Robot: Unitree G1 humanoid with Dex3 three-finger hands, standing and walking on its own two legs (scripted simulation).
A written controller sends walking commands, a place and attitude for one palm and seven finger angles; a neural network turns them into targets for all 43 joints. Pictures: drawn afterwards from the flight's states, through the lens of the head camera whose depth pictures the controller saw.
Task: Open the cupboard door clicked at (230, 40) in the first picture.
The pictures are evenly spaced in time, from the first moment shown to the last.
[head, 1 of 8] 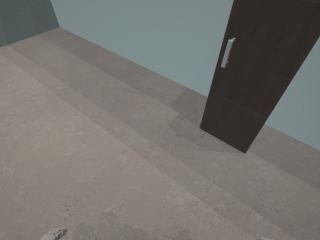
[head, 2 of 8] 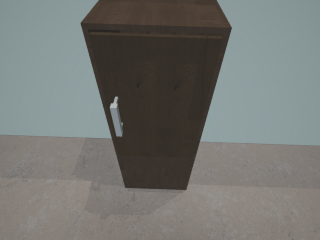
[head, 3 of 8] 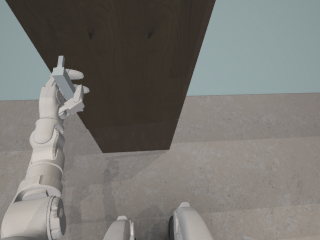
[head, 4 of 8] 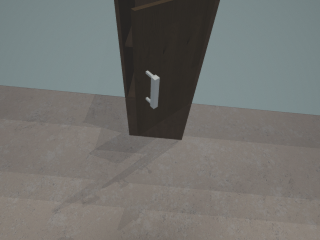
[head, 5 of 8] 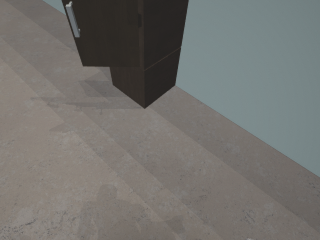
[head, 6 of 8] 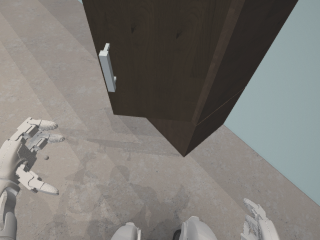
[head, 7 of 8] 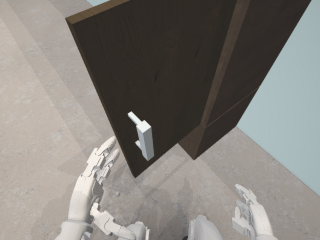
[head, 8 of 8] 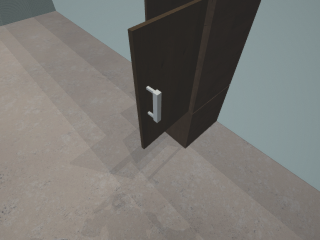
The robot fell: no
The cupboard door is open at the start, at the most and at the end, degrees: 0 94 93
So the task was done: yes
